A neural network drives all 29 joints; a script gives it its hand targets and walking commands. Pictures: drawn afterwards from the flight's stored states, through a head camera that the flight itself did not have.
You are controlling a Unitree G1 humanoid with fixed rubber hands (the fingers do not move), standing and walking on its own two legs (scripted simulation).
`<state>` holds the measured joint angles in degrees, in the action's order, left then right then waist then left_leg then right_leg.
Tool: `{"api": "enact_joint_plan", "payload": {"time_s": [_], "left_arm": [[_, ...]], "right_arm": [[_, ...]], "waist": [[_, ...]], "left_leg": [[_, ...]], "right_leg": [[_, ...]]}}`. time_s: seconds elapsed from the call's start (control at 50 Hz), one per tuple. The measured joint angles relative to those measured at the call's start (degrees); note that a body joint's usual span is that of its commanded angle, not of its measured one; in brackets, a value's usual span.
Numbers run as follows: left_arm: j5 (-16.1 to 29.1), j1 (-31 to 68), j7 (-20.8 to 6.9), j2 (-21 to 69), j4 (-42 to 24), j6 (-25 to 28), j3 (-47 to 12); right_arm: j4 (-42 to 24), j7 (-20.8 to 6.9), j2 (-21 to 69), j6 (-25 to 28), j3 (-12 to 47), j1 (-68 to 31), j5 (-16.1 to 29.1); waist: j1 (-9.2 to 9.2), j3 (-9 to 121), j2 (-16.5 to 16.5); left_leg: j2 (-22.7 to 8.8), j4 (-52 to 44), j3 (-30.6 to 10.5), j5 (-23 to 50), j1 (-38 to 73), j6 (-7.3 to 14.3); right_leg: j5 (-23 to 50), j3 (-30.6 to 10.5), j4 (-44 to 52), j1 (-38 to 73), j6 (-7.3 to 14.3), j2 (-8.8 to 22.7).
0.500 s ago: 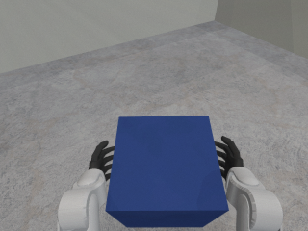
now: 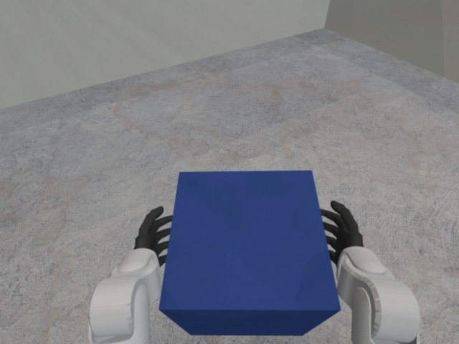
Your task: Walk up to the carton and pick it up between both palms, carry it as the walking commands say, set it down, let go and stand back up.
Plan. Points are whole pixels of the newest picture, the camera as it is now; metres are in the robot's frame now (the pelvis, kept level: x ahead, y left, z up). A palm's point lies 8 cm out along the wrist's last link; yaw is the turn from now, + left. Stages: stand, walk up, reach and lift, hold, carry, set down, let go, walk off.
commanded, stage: carry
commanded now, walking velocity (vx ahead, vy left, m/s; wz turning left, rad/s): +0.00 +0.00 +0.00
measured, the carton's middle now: (245, 260) +0.25 +0.00 +0.03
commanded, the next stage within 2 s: none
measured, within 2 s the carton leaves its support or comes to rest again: neither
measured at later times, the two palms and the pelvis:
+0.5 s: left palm (148, 248) +0.25 +0.16 +0.08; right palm (339, 246) +0.25 -0.14 +0.09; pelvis +0.00 +0.01 +0.00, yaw -1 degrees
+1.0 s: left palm (158, 250) +0.26 +0.15 +0.05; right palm (336, 248) +0.26 -0.15 +0.06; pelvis +0.00 +0.00 +0.00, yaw -1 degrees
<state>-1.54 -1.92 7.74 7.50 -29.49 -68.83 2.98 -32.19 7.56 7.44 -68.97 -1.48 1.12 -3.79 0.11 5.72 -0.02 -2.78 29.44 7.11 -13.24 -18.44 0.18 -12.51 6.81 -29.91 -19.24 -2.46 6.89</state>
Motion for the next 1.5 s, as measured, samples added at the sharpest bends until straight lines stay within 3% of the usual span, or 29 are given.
{"api": "enact_joint_plan", "payload": {"time_s": [0.64,1.0,1.5], "left_arm": [[-1.1,2.4,-0.7,-0.2,8.6,5.3,0.7],[-4.0,4.6,-2.4,-0.2,20.5,15.1,2.0],[-5.2,4.5,-3.0,-0.2,23.1,19.9,1.9]], "right_arm": [[8.3,-0.8,-0.1,5.4,-1.4,-1.9,-0.8],[21.0,-3.0,-0.1,15.4,-2.7,-4.9,-3.2],[24.0,-3.8,-0.1,19.8,-3.1,-5.5,-3.8]], "waist": [[0.23,0.3,-0.1],[0.05,-1.5,0.0],[-0.16,-1.7,0.1]], "left_leg": [[-0.2,1.2,0.7,-1.4,0.0,0.5],[-0.8,1.4,1.2,-1.4,0.6,0.2],[-1.4,1.6,1.0,-1.7,1.2,-0.3]], "right_leg": [[-0.3,-0.8,0.0,0.1,-0.5,-0.1],[-0.1,-1.2,0.0,0.5,-0.2,-0.7],[-0.5,-1.1,-0.2,1.1,0.2,-1.3]]}}
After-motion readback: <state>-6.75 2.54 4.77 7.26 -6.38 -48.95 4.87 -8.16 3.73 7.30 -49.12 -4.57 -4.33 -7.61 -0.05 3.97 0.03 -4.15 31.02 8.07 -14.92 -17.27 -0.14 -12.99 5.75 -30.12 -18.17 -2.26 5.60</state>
